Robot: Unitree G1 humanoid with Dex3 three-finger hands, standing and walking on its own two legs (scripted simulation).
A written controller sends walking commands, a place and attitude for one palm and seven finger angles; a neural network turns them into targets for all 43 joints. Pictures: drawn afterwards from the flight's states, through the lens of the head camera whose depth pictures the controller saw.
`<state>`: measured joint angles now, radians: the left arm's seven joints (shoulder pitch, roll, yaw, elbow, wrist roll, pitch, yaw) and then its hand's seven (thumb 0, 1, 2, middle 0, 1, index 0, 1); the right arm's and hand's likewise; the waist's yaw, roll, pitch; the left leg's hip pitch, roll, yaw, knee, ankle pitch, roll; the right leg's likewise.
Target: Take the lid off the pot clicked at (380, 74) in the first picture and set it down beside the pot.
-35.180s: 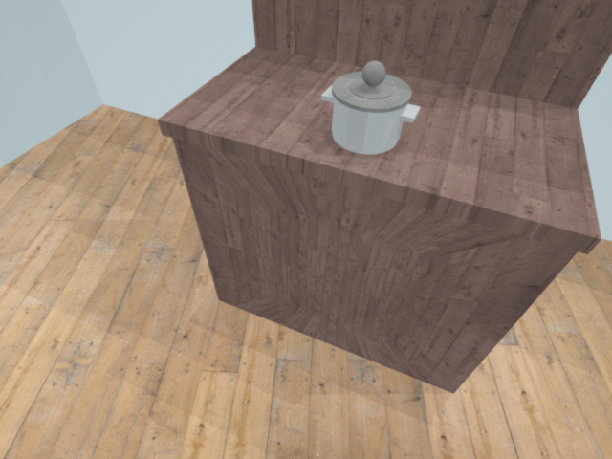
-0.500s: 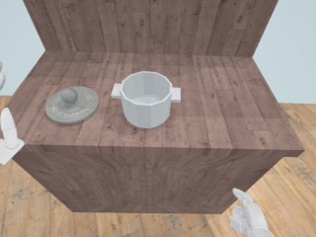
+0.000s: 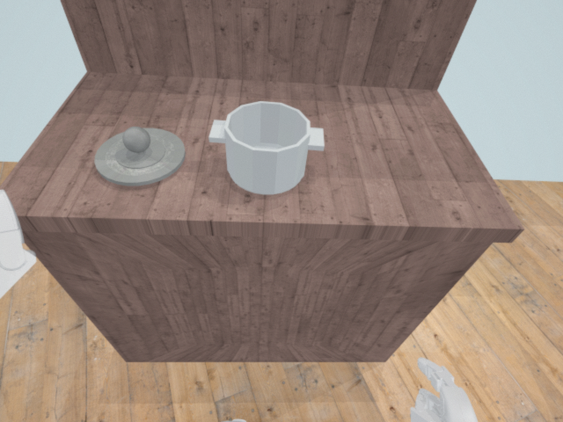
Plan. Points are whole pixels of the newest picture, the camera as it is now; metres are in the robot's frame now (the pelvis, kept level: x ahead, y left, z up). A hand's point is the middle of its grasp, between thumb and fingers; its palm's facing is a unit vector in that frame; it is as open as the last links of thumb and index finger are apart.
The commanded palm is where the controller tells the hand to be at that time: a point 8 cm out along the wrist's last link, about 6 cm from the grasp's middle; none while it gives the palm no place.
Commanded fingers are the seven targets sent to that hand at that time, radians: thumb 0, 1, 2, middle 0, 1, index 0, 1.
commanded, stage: step back with the hand held close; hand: left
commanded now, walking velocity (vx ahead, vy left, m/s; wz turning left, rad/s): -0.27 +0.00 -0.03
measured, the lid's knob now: (136, 139) +0.55 +0.29 +0.09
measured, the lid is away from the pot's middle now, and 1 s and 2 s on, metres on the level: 0.23 0.23 0.23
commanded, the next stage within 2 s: stop stepping back and stand still in 0.48 s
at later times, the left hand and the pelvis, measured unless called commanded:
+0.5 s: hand out of the picture +0.11 +0.23 +0.25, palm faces +0.28 -0.87 -0.41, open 7.4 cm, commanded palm +0.06 +0.30 +0.26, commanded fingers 0.00 0.90 0.90 -0.20 -0.30 -0.20 -0.30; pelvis -0.09 +0.03 +0.00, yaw -5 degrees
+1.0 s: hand out of the picture +0.00 +0.36 +0.28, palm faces +0.53 -0.85 -0.05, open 7.4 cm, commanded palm -0.09 +0.36 +0.26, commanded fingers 0.00 0.90 0.90 -0.20 -0.30 -0.20 -0.30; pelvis -0.24 +0.08 -0.01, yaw -3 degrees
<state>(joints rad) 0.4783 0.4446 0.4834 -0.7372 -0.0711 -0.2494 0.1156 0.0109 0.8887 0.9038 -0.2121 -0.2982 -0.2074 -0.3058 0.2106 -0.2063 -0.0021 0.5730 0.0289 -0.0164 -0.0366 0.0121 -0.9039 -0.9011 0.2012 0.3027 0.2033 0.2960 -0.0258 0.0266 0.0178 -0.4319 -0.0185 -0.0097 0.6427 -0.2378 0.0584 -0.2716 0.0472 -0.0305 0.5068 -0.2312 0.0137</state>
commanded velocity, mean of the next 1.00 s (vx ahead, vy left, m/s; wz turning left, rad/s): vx -0.10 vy -0.04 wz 0.01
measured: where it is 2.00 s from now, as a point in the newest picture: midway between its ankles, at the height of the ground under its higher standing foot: outside the picture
